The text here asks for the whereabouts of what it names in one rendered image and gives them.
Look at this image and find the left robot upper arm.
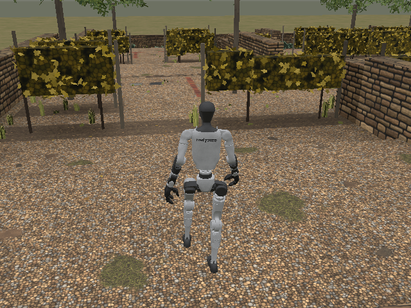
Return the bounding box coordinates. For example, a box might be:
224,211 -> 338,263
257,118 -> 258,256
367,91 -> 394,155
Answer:
176,129 -> 193,166

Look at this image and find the robot right hand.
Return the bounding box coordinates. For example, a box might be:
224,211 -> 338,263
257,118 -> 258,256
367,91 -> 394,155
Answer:
224,173 -> 239,186

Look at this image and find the robot right foot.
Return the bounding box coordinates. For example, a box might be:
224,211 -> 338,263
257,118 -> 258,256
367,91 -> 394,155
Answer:
207,255 -> 218,273

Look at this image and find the right robot upper arm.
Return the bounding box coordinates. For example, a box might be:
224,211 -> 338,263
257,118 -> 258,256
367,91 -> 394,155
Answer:
220,129 -> 236,164

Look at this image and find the right robot forearm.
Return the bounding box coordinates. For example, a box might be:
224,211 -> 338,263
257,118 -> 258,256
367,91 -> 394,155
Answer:
229,154 -> 239,176

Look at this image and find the left robot forearm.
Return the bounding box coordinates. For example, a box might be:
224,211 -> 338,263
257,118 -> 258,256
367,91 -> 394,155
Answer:
166,156 -> 182,187

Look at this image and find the robot left hand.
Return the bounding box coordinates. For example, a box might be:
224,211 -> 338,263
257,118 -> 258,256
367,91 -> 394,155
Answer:
164,185 -> 179,204

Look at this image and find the left robot thigh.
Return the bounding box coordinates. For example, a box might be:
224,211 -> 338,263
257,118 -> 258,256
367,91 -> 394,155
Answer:
184,178 -> 197,211

